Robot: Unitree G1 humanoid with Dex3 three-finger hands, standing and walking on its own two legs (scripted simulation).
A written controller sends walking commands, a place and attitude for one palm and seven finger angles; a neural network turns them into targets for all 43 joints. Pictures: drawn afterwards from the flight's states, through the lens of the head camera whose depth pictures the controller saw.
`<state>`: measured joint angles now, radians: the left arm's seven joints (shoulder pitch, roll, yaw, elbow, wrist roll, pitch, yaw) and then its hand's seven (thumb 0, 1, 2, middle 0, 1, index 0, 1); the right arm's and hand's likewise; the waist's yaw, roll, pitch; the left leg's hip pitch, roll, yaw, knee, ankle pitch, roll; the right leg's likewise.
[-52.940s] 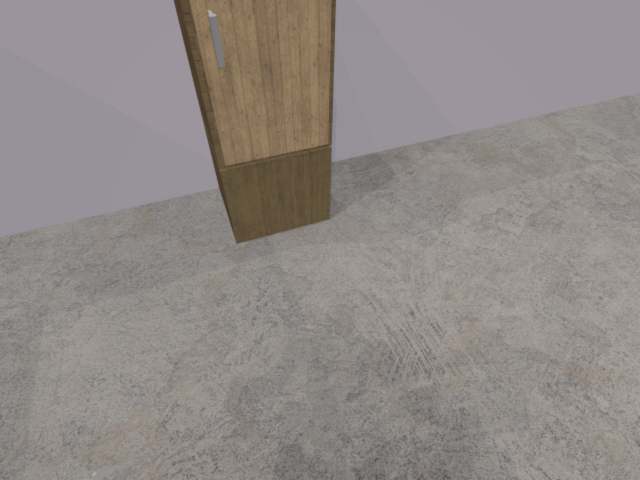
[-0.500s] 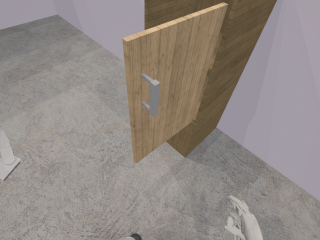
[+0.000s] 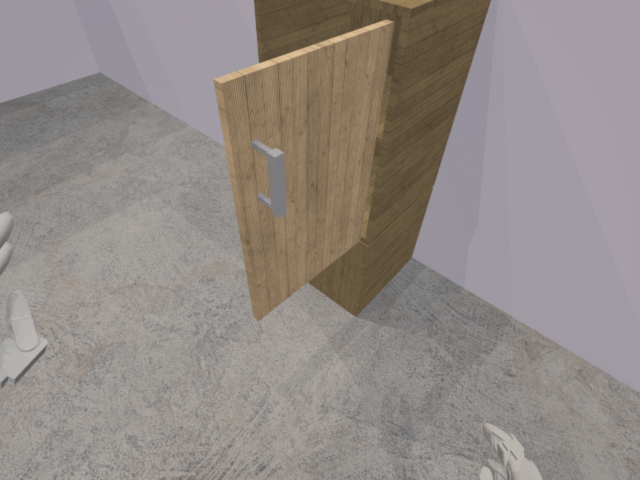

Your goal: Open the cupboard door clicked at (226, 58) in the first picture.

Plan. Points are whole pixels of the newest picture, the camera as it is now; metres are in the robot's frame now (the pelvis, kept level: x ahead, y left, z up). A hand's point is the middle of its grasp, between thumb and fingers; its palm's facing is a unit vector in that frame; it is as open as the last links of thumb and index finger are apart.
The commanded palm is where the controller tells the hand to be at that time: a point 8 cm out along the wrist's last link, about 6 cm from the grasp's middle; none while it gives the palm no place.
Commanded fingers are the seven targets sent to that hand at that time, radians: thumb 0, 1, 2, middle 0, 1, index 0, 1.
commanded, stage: stop stepping back and stand still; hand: left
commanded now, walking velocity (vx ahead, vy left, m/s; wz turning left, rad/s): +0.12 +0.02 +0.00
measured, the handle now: (269, 179) +0.56 +0.10 +0.08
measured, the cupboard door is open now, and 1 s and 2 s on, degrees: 87 87 87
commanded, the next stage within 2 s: let the arm hang, fingers relaxed in 0.24 s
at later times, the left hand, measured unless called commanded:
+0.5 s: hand (120, 451) +0.18 +0.25 -0.06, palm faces +0.11 -0.91 -0.39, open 7.4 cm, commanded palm none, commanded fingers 0.00 0.90 0.90 -0.20 -0.30 -0.20 -0.30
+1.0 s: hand out of the picture -0.09 +0.19 -0.17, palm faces +0.06 -0.97 -0.23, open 7.3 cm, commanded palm none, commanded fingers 0.00 0.90 0.90 -0.20 -0.30 -0.20 -0.30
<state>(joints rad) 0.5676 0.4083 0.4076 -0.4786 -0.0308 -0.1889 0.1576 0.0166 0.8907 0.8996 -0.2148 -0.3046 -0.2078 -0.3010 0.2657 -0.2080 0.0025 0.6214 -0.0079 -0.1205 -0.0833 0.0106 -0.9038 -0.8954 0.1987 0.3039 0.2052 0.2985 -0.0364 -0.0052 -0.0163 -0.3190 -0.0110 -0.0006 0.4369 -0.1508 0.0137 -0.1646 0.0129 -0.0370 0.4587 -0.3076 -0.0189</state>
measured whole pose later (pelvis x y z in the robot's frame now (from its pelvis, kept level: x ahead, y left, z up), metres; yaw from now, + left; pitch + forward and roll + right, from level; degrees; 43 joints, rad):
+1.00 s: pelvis -0.02 +0.01 +0.00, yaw +2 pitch -2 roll -1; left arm 0.38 0.16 0.01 1.18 0.01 0.02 0.03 0.01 0.92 0.90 -0.20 -0.30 -0.20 -0.30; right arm 0.33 -0.14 0.00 1.14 -0.02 0.03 -0.03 0.00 -0.91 -0.90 0.20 0.30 0.20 0.30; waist 0.00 0.04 0.05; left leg -0.25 -0.02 0.01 0.44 -0.16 0.03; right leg -0.16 -0.02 -0.06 0.44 -0.25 0.00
